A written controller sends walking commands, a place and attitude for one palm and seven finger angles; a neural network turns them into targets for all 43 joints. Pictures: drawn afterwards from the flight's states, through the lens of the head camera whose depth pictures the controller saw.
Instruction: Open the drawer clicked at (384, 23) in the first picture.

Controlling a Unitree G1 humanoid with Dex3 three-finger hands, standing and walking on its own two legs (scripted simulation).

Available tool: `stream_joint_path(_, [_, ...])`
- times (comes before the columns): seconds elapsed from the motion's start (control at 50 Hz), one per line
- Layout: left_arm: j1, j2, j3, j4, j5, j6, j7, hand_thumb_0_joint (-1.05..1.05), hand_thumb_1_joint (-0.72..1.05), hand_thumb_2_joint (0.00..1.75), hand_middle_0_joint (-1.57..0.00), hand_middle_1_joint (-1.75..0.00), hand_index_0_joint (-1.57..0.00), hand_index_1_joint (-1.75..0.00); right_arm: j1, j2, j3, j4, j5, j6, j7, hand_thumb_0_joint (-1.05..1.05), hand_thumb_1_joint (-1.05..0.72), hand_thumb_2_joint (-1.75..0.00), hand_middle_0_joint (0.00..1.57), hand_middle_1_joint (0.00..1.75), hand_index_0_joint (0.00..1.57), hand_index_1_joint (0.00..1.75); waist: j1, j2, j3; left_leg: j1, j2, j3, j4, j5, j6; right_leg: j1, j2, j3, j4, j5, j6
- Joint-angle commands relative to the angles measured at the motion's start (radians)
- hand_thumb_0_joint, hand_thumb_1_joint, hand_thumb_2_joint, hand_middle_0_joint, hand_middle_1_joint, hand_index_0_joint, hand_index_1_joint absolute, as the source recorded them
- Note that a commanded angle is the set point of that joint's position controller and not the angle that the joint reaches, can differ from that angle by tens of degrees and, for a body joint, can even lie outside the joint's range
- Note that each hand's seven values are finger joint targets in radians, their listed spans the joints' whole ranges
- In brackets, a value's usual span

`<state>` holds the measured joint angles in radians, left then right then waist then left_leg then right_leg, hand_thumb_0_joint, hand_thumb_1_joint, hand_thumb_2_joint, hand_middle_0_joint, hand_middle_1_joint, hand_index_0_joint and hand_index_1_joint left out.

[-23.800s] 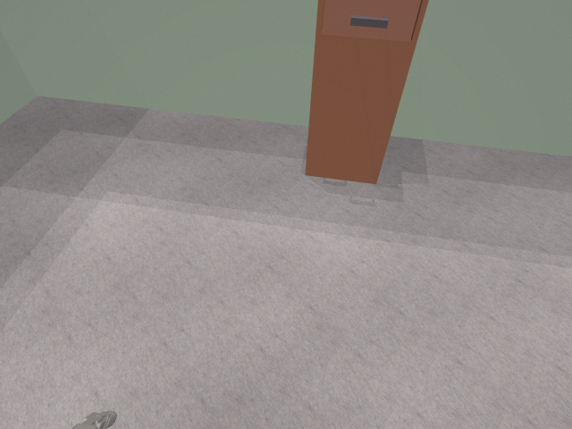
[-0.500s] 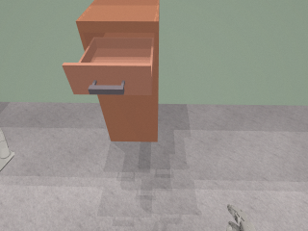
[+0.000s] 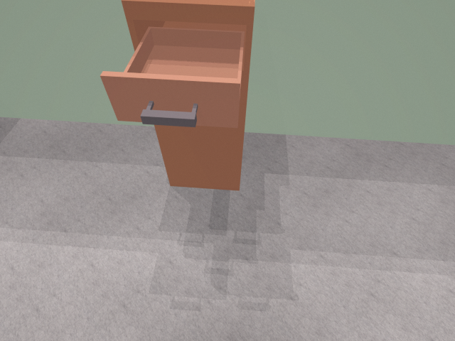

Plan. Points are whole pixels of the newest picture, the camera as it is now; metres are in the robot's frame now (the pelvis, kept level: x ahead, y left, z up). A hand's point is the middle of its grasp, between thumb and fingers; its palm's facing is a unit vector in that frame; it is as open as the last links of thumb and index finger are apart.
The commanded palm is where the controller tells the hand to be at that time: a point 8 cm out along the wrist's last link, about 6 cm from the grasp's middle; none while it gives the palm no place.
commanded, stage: let the arm hang, fingers relaxed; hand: left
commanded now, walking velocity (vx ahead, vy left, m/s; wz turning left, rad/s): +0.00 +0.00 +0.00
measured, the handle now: (171, 112) +0.60 +0.18 +0.03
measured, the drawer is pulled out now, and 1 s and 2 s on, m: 0.29 0.29 0.29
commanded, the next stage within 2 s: look to check the result in 0.60 s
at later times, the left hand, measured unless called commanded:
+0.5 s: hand out of the picture +0.07 +0.19 -0.16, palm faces -0.04 -0.96 -0.26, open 7.4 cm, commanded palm none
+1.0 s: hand out of the picture +0.06 +0.21 -0.16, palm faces -0.04 -0.95 -0.31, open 7.4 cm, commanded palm none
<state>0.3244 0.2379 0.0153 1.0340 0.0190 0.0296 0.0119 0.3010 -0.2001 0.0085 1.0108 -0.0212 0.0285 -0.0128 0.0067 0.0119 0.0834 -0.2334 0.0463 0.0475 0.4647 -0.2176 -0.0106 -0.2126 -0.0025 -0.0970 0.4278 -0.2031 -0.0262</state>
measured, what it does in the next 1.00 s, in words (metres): stands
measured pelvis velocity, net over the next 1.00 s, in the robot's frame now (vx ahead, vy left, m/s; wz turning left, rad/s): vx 0.01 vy -0.01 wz -0.03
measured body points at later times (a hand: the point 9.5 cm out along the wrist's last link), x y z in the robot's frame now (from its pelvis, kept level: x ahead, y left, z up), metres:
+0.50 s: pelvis +0.01 +0.00 +0.01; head +0.02 -0.01 +0.45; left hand +0.08 +0.25 -0.14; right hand +0.03 -0.24 -0.16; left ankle +0.02 +0.12 -0.74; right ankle +0.02 -0.10 -0.74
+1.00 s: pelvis +0.01 -0.01 +0.01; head +0.04 -0.02 +0.46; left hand +0.06 +0.26 -0.14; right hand +0.04 -0.27 -0.15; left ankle +0.02 +0.12 -0.74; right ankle +0.02 -0.10 -0.74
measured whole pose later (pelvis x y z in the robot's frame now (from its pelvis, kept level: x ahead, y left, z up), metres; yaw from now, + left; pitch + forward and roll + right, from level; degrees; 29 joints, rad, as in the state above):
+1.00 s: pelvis +0.01 -0.01 +0.01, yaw -2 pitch -1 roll +0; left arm 0.16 0.26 0.02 1.14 0.02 -0.01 0.02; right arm 0.18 -0.25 -0.01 1.12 -0.02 0.01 -0.01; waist -0.01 0.03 0.08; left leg -0.13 0.06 0.07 0.33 -0.17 -0.03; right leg -0.14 0.02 -0.07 0.33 -0.17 -0.04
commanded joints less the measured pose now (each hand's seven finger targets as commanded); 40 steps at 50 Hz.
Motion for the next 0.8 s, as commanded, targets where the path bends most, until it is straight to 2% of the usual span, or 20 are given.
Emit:
stream_joint_path(0.0, [-0.041, 0.115, 0.022, -0.017, -0.005, -0.041, 0.009, 0.0, 0.9, 0.9, -0.2, -0.3, -0.2, -0.3, 0.008, -0.133, -0.038, -0.014, 0.005, -0.028, -0.015, 0.0, -0.9, -0.9, 0.2, 0.3, 0.2, 0.3, -0.021, 0.01, -0.051, 0.043, 0.075, -0.075, -0.126, 0.027, 0.034, 0.011, -0.106, 0.129, -0.119, 0.007, -0.024])
stream_joint_path(0.06, [-0.049, 0.12, 0.021, 0.015, -0.004, -0.042, 0.012, 0.0, 0.9, 0.9, -0.2, -0.3, -0.2, -0.3, 0.006, -0.136, -0.037, 0.014, 0.006, -0.03, -0.015, 0.0, -0.9, -0.9, 0.2, 0.3, 0.2, 0.3, -0.02, -0.026, -0.047, 0.053, 0.078, -0.072, -0.14, 0.046, 0.034, 0.021, -0.105, 0.127, -0.116, 0.029, -0.021])
stream_joint_path(0.18, [-0.069, 0.134, 0.024, 0.043, -0.002, -0.045, 0.018, 0.0, 0.9, 0.9, -0.2, -0.3, -0.2, -0.3, -0.022, -0.137, -0.039, 0.048, 0.007, -0.029, -0.01, 0.0, -0.9, -0.9, 0.2, 0.3, 0.2, 0.3, -0.015, -0.043, -0.017, 0.062, 0.073, -0.066, -0.164, 0.042, 0.033, 0.005, -0.108, 0.131, -0.133, -0.001, -0.014])
stream_joint_path(0.26, [-0.091, 0.134, 0.025, 0.048, -0.002, -0.048, 0.019, 0.0, 0.9, 0.9, -0.2, -0.3, -0.2, -0.3, -0.035, -0.129, -0.037, 0.064, 0.003, -0.032, -0.009, 0.0, -0.9, -0.9, 0.2, 0.3, 0.2, 0.3, -0.015, -0.024, -0.041, 0.073, 0.071, -0.064, -0.168, 0.079, 0.03, 0.034, -0.113, 0.137, -0.126, 0.052, -0.011])
stream_joint_path(0.46, [-0.126, 0.138, 0.031, 0.05, -0.002, -0.054, 0.018, 0.0, 0.9, 0.9, -0.2, -0.3, -0.2, -0.3, -0.058, -0.131, -0.036, 0.078, 0.001, -0.037, -0.011, 0.0, -0.9, -0.9, 0.2, 0.3, 0.2, 0.3, -0.013, 0.017, -0.045, 0.08, 0.072, -0.053, -0.18, 0.116, 0.02, 0.063, -0.118, 0.138, -0.135, 0.108, -0.012])
stream_joint_path(0.48, [-0.124, 0.14, 0.033, 0.047, -0.002, -0.055, 0.019, 0.0, 0.9, 0.9, -0.2, -0.3, -0.2, -0.3, -0.061, -0.136, -0.037, 0.076, 0.003, -0.036, -0.012, 0.0, -0.9, -0.9, 0.2, 0.3, 0.2, 0.3, -0.011, 0.001, -0.049, 0.087, 0.075, -0.053, -0.177, 0.114, 0.022, 0.061, -0.114, 0.136, -0.139, 0.103, -0.013])
stream_joint_path(0.5, [-0.13, 0.14, 0.032, 0.051, -0.001, -0.055, 0.019, 0.0, 0.9, 0.9, -0.2, -0.3, -0.2, -0.3, -0.06, -0.134, -0.037, 0.079, 0.002, -0.037, -0.011, 0.0, -0.9, -0.9, 0.2, 0.3, 0.2, 0.3, -0.014, 0.013, -0.05, 0.086, 0.074, -0.052, -0.18, 0.11, 0.02, 0.064, -0.117, 0.138, -0.142, 0.098, -0.013])
stream_joint_path(0.6, [-0.14, 0.146, 0.034, 0.053, -0.003, -0.057, 0.018, 0.0, 0.9, 0.9, -0.2, -0.3, -0.2, -0.3, -0.064, -0.145, -0.041, 0.08, 0.002, -0.036, -0.013, 0.0, -0.9, -0.9, 0.2, 0.3, 0.2, 0.3, -0.017, -0.009, -0.047, 0.099, 0.075, -0.052, -0.181, 0.107, 0.021, 0.059, -0.118, 0.14, -0.155, 0.096, -0.016])
stream_joint_path(0.64, [-0.142, 0.151, 0.035, 0.053, -0.003, -0.058, 0.017, 0.0, 0.9, 0.9, -0.2, -0.3, -0.2, -0.3, -0.065, -0.152, -0.042, 0.082, 0.002, -0.036, -0.014, 0.0, -0.9, -0.9, 0.2, 0.3, 0.2, 0.3, -0.018, 0.01, -0.059, 0.104, 0.075, -0.051, -0.177, 0.111, 0.02, 0.068, -0.117, 0.146, -0.156, 0.107, -0.018])
stream_joint_path(0.78, [-0.144, 0.174, 0.038, 0.057, -0.004, -0.063, 0.018, 0.0, 0.9, 0.9, -0.2, -0.3, -0.2, -0.3, -0.08, -0.179, -0.049, 0.076, 0.005, -0.035, -0.015, 0.0, -0.9, -0.9, 0.2, 0.3, 0.2, 0.3, -0.018, -0.016, -0.064, 0.128, 0.078, -0.05, -0.172, 0.118, 0.023, 0.062, -0.117, 0.149, -0.167, 0.128, -0.02])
